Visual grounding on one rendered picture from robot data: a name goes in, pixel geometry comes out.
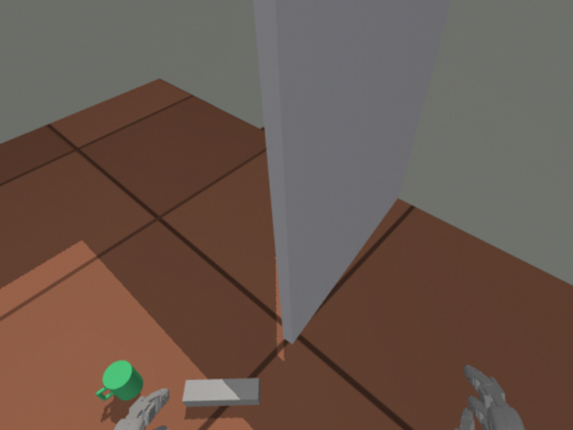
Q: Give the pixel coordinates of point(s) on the right robot hand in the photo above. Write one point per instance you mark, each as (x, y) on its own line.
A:
(491, 410)

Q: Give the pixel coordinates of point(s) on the left robot hand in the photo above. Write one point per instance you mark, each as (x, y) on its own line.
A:
(143, 410)

